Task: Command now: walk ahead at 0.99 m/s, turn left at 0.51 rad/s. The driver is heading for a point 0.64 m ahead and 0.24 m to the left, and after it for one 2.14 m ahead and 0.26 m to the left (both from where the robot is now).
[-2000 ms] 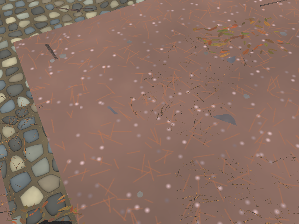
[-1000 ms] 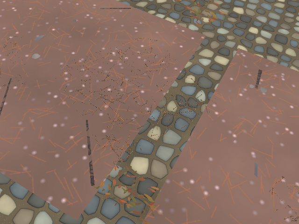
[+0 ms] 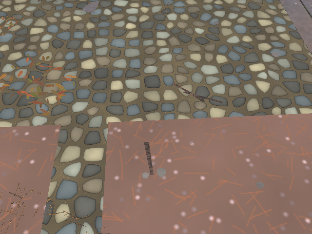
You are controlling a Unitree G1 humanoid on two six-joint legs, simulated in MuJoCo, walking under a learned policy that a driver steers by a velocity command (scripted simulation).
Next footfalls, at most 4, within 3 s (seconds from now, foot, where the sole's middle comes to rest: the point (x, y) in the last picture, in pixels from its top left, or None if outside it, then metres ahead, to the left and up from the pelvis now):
0.36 right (188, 203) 0.58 -0.12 -0.74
0.78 left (102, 154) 0.84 0.27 -0.74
1.20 right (106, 83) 1.32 0.28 -0.74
1.64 left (86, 39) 1.75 0.44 -0.74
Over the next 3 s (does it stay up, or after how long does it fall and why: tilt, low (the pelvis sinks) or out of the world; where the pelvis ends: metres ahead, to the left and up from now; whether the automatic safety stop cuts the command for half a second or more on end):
stays up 2.37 0.15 0.15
